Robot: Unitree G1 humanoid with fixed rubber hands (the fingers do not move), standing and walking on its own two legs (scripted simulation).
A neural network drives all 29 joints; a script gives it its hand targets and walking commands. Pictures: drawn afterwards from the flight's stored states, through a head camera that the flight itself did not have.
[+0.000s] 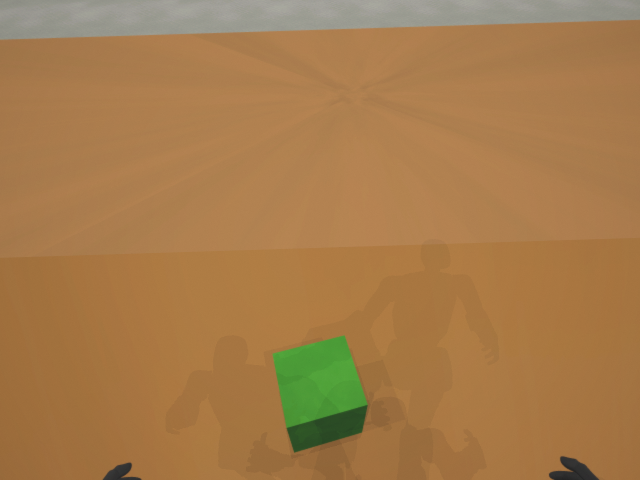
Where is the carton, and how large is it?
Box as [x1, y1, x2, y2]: [273, 335, 367, 452]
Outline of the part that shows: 344,335 273,353 286,427 294,452 361,432 367,404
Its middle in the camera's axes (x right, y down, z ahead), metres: -0.01 +0.44 +1.11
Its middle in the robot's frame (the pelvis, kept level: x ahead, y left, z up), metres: +0.45 +0.05 -0.66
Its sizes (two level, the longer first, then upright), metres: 0.210 0.200 0.250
